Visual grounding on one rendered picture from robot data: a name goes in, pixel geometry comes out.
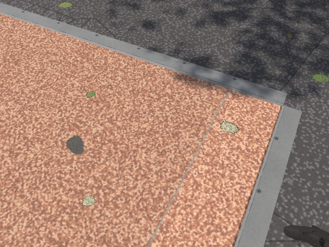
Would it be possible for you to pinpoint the right robot hand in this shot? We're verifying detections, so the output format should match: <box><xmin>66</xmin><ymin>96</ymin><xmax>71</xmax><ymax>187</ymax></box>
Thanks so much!
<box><xmin>284</xmin><ymin>225</ymin><xmax>329</xmax><ymax>247</ymax></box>

